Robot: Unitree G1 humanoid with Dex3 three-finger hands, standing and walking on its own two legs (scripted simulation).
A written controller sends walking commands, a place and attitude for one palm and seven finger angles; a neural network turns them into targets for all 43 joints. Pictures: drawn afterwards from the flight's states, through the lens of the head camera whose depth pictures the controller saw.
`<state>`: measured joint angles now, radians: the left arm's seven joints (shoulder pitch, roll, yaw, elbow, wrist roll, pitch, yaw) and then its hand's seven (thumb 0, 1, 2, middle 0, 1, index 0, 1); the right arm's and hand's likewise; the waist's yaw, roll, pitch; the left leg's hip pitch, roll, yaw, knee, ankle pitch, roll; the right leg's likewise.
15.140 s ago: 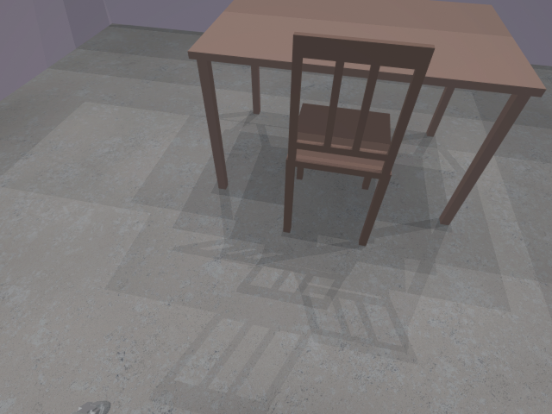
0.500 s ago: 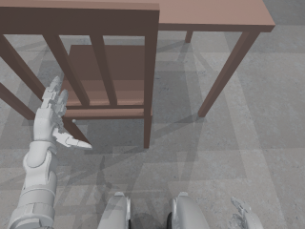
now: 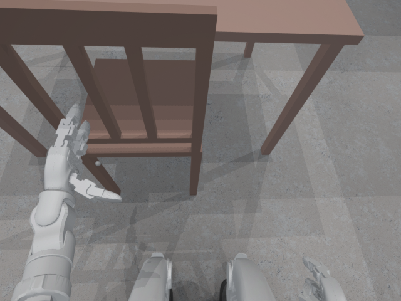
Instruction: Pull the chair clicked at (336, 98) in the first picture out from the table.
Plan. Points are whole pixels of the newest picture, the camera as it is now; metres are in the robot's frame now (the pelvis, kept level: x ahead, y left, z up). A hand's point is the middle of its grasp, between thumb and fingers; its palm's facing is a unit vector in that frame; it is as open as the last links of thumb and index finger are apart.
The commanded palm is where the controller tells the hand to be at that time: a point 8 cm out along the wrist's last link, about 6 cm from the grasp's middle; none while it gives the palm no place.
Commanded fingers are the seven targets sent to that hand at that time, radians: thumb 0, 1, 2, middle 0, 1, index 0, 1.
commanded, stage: aim the fingers beside a spindle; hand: left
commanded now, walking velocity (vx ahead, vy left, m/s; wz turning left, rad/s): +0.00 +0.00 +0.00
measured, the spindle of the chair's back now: (99, 100) +0.52 +0.24 +0.02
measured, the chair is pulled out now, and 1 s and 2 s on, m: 0.00 -0.02 -0.02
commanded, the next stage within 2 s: push the fingers through the gap in 0.02 s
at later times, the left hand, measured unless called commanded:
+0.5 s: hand (106, 148) +0.40 +0.20 +0.02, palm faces +0.05 -1.00 -0.04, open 16.9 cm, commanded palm +0.38 +0.25 +0.02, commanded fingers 0.00 -0.50 0.30 -0.06 -0.08 -0.06 -0.08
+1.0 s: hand (102, 139) +0.42 +0.21 +0.02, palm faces +0.05 -1.00 -0.03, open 16.7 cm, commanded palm +0.39 +0.25 +0.02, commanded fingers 0.00 -0.50 0.30 -0.06 -0.08 -0.06 -0.08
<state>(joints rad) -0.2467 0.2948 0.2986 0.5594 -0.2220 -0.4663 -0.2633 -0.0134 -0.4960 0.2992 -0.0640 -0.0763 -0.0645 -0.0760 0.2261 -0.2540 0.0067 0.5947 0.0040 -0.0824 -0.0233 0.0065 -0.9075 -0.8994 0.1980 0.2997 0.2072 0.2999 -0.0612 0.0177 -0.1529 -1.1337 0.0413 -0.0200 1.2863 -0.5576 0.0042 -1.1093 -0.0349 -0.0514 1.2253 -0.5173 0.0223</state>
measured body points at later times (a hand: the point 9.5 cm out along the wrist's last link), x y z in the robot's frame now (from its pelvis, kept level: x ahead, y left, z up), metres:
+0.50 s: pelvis +0.00 -0.01 +0.00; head +0.13 +0.01 +0.43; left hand +0.39 +0.25 +0.02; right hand +0.12 -0.26 -0.12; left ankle +0.02 +0.11 -0.62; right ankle +0.03 -0.14 -0.62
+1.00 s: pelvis -0.02 -0.01 -0.01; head +0.12 +0.01 +0.41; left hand +0.41 +0.26 +0.02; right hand +0.07 -0.28 -0.13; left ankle +0.02 +0.11 -0.62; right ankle +0.03 -0.14 -0.62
